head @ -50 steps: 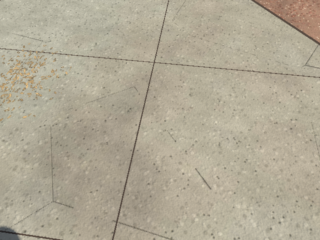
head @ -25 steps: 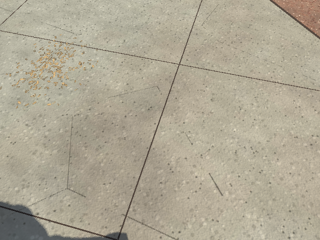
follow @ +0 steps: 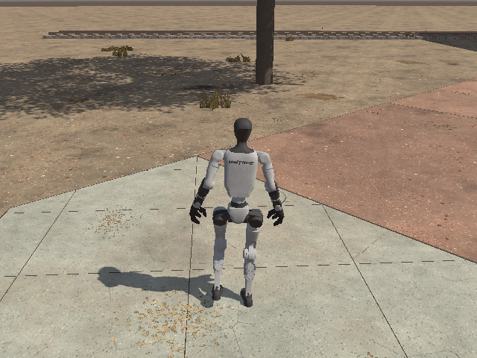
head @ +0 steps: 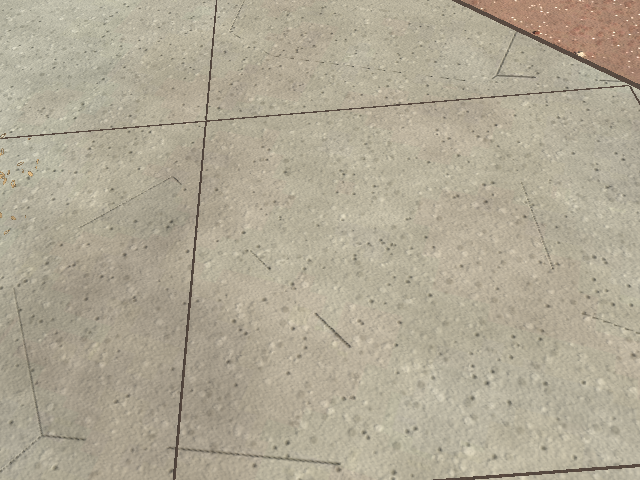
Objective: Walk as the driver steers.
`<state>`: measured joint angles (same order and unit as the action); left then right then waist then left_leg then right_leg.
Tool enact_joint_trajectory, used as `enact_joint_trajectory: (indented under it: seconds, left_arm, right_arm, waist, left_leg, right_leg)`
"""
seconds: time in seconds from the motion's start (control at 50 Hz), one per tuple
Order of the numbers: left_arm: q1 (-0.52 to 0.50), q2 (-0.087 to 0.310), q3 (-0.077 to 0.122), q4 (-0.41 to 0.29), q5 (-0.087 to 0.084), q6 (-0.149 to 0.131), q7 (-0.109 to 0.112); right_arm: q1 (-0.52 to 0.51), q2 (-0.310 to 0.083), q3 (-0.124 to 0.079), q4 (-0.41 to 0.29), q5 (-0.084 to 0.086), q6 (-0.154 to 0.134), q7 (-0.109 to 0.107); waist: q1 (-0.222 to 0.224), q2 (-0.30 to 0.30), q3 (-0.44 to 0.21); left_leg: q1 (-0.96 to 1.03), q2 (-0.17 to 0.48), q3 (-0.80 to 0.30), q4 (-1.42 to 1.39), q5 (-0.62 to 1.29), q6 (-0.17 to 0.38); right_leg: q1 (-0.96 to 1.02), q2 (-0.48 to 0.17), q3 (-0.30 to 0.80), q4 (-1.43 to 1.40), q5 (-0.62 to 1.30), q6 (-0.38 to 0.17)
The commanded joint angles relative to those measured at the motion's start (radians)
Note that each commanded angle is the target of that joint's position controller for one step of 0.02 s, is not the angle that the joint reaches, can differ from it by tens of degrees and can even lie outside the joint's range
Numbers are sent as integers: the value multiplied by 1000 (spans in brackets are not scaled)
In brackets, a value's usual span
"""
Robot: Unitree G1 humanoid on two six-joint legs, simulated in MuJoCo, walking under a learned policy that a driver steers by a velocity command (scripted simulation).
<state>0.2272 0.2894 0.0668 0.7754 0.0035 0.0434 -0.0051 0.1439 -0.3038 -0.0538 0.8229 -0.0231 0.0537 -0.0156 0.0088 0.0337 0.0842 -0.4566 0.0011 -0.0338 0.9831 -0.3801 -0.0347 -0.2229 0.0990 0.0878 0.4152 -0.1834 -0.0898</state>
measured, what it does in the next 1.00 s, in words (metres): steps on the spot, turning left: left foot, then right foot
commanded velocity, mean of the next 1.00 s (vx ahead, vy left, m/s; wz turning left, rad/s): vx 0.00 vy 0.00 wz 0.19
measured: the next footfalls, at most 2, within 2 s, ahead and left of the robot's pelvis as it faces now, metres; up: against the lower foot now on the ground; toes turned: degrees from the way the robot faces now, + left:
left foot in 0.28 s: +0.07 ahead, +0.13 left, +0.00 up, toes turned -8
right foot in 0.56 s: +0.02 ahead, -0.08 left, +0.00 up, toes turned +7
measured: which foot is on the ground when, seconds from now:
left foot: up 0.00-0.26, down 0.28-0.58, up 0.60-0.88, down 0.90-1.00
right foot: down 0.00-0.28, up 0.30-0.54, down 0.56-0.88, up 0.90-1.00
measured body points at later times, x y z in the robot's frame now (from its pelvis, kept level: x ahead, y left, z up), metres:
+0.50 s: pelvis +0.02 +0.03 +0.00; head +0.04 +0.05 +0.45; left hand +0.13 +0.31 -0.13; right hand +0.12 -0.24 -0.12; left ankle +0.03 +0.13 -0.74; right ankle -0.02 -0.08 -0.74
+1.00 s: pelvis +0.05 +0.05 -0.01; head +0.10 +0.08 +0.43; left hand +0.07 +0.34 -0.15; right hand +0.26 -0.18 -0.12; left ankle +0.09 +0.13 -0.74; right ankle +0.01 -0.09 -0.65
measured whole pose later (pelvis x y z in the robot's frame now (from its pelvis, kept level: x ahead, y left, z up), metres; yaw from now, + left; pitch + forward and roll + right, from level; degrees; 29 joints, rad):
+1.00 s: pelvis +0.05 +0.05 -0.01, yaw +16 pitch -1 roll -1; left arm 0.16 0.29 0.03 0.81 0.02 0.07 0.04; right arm 0.14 -0.29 -0.05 0.74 0.00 0.05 0.01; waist 0.01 -0.03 0.15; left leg -0.33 -0.10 -0.04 0.54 -0.19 0.08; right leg -0.40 0.03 0.02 1.19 -0.52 0.01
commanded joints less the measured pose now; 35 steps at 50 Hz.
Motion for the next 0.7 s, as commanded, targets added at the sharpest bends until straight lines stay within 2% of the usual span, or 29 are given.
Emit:
enact_joint_trajectory:
  seconds: [0.02,0.08,0.16,0.22,0.26,0.28,0.3,0.32,0.34,0.38,0.4,0.46,0.48,0.52,0.54,0.56,0.58,0.6,0.62,0.64,0.66,0.68,0.7]
  left_arm:
    - [41,168,42,-46,5,-7,6]
    - [48,180,47,-49,12,-4,6]
    - [23,167,39,-50,20,-5,6]
    - [-15,130,18,-39,24,-4,11]
    - [-39,77,-14,-18,13,-4,22]
    - [6,45,-29,-1,20,-11,22]
    - [74,39,-32,9,19,-15,21]
    - [52,90,-18,28,14,-6,30]
    - [22,108,-16,34,19,-6,35]
    - [-34,113,-12,38,15,-15,35]
    - [-28,120,-10,39,16,-19,33]
    - [-19,102,-12,46,7,-29,45]
    - [-12,88,-15,43,12,-32,46]
    - [-26,72,-20,25,20,-42,42]
    - [-15,67,-22,20,19,-50,40]
    - [23,70,-23,25,19,-59,41]
    - [86,122,-13,34,23,-68,48]
    - [137,221,13,50,26,-72,59]
    - [100,230,16,52,33,-77,64]
    - [75,176,4,44,26,-79,65]
    - [33,132,-7,30,20,-79,63]
    - [3,129,-10,21,16,-76,60]
    - [-11,132,-10,16,16,-66,57]
  right_arm:
    - [-26,-82,-16,-68,0,-7,-6]
    - [-43,-84,-14,-83,4,-12,-9]
    - [-21,-79,-7,-85,13,-20,-14]
    - [29,-63,3,-66,19,-24,-16]
    - [84,-14,22,-35,13,-31,-17]
    - [54,-32,27,-36,0,-41,-22]
    - [7,-107,24,-60,-11,-52,-24]
    - [-17,-126,24,-48,-4,-52,-11]
    - [-44,-116,23,-49,4,-54,3]
    - [-13,-148,10,-37,12,-50,8]
    - [1,-161,4,-34,17,-50,6]
    - [38,-167,-12,-31,19,-43,11]
    - [53,-160,-15,-28,18,-39,12]
    - [78,-165,-31,-17,13,-26,12]
    - [63,-166,-39,-21,10,-18,13]
    - [14,-158,-44,-39,11,-12,15]
    - [-63,-123,-38,-81,19,-14,21]
    - [-123,-67,-25,-125,27,-25,26]
    - [-97,-79,-25,-118,-6,-37,19]
    - [-58,-110,-34,-100,-15,-44,17]
    - [9,-106,-38,-68,-2,-41,17]
    - [34,-96,-37,-60,1,-34,21]
    - [32,-90,-34,-63,5,-23,31]
  waist:
    - [23,-143,-89]
    - [32,-139,-91]
    - [28,-143,-117]
    - [11,-146,-136]
    - [-34,-109,-135]
    - [0,-33,-127]
    - [52,114,-132]
    - [47,119,-89]
    - [50,106,-55]
    - [18,137,-56]
    - [16,150,-64]
    - [1,116,-105]
    - [0,113,-133]
    - [-3,105,-120]
    - [12,98,-97]
    - [45,77,-73]
    - [90,-26,-54]
    - [108,-211,-11]
    - [71,-189,50]
    - [28,-89,32]
    - [-12,-58,-15]
    - [-26,-96,-47]
    - [-22,-153,-60]
  left_leg:
    - [-92,-2,-19,-53,5,-12]
    - [-74,-14,-28,-111,-5,-11]
    - [27,-25,-15,-191,-14,8]
    - [173,-25,8,-334,-3,35]
    - [374,-9,4,-641,187,57]
    - [433,71,-129,-733,230,71]
    - [434,248,-357,-782,297,118]
    - [254,294,-383,-754,356,205]
    - [227,233,-355,-743,312,192]
    - [251,151,-318,-713,289,148]
    - [274,146,-326,-693,348,151]
    - [335,159,-377,-632,512,193]
    - [355,159,-405,-633,427,213]
    - [329,139,-466,-650,91,241]
    - [270,119,-478,-652,-67,236]
    - [151,79,-458,-631,-181,212]
    - [-52,-3,-362,-537,-238,154]
    - [-252,-137,-145,-311,-183,95]
    - [-305,-113,-63,-132,-166,80]
    - [-238,-50,-60,-38,-150,66]
    - [-164,-40,-47,17,-127,46]
    - [-133,-39,-20,30,-101,30]
    - [-111,-48,14,22,-81,18]
  right_leg:
    - [132,-254,304,-121,133,-145]
    - [116,-254,355,-109,120,-153]
    - [82,-246,361,-79,211,-140]
    - [43,-240,335,-60,268,-110]
    - [-32,-207,294,-41,183,-48]
    - [-67,-169,255,-19,75,5]
    - [-103,-79,139,70,-114,42]
    - [1,-47,63,27,-185,50]
    - [41,-57,51,4,-119,54]
    - [43,-42,30,10,-44,64]
    - [23,-44,17,28,-42,71]
    - [-34,-34,-26,103,-122,87]
    - [-48,-25,-40,118,-204,85]
    - [-69,-16,-46,122,-300,66]
    - [-37,-26,-34,74,-289,49]
    - [59,-54,0,-12,-274,25]
    - [215,-152,130,-134,-354,-19]
    - [306,-331,380,-253,-443,-102]
    - [279,-474,444,-254,-106,-150]
    - [237,-483,348,-165,309,-177]
    - [240,-431,220,-99,615,-159]
    - [243,-381,114,-60,759,-127]
    - [239,-333,35,-36,824,-95]
Keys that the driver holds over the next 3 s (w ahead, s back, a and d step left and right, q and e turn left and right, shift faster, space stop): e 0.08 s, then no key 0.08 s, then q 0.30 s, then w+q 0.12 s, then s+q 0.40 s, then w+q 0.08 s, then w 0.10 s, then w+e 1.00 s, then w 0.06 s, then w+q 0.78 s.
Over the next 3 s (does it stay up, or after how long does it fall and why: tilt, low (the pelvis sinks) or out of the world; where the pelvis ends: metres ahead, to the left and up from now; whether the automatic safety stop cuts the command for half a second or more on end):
stays up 0.90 0.16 0.00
